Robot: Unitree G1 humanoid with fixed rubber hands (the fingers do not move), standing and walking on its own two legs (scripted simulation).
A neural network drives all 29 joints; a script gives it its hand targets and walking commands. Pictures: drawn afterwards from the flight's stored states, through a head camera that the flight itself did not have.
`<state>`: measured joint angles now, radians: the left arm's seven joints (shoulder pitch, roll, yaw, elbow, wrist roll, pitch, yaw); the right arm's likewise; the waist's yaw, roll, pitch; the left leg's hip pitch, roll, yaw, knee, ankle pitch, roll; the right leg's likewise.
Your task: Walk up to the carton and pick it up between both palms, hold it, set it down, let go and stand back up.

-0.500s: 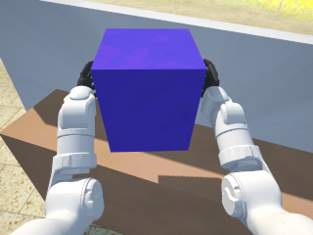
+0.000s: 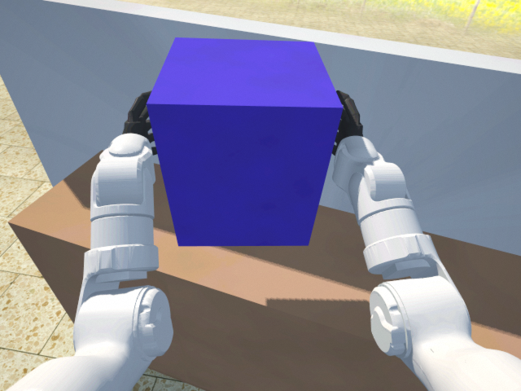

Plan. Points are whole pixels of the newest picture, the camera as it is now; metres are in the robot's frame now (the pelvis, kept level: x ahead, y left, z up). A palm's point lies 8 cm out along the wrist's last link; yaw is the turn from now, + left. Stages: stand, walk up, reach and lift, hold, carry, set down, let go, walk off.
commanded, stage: hold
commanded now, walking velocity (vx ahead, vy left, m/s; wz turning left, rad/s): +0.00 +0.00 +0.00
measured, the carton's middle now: (244, 146) +0.41 +0.01 +0.21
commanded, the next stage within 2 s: none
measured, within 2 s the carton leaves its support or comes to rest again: neither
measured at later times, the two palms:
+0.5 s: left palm (152, 139) +0.38 +0.14 +0.24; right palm (361, 145) +0.37 -0.16 +0.23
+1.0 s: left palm (152, 152) +0.36 +0.14 +0.22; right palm (366, 152) +0.35 -0.16 +0.24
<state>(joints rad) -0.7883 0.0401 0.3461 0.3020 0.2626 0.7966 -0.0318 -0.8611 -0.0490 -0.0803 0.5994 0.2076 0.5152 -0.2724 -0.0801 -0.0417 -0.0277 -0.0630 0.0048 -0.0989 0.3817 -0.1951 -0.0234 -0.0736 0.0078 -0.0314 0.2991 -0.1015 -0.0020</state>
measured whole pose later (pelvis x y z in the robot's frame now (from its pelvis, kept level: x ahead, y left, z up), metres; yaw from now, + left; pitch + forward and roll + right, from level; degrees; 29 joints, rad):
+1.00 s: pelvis +0.00 +0.01 +0.00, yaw -1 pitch -9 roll -1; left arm -0.69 -0.03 0.30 0.16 0.31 0.85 0.00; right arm -0.76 -0.06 -0.08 0.49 0.26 0.54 -0.24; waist -0.12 -0.06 -0.04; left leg -0.04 0.01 -0.08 0.44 -0.24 -0.02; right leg -0.05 0.02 -0.01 0.33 -0.13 0.00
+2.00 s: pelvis +0.00 +0.00 +0.00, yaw +1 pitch -6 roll -1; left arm -0.73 0.03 0.31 0.25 0.25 0.79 0.00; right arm -0.79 -0.04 -0.09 0.52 0.23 0.50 -0.26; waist -0.12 -0.02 -0.03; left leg -0.09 0.00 -0.11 0.40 -0.19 -0.02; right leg -0.08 0.01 -0.04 0.28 -0.10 0.00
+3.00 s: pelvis +0.00 +0.01 +0.00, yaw +0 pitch -8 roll -1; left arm -0.76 -0.01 0.35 0.26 0.30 0.83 0.00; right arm -0.82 -0.07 -0.08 0.56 0.24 0.53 -0.25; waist -0.11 -0.04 -0.04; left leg -0.06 0.00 -0.08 0.41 -0.21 -0.01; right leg -0.07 0.01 -0.01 0.32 -0.12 0.01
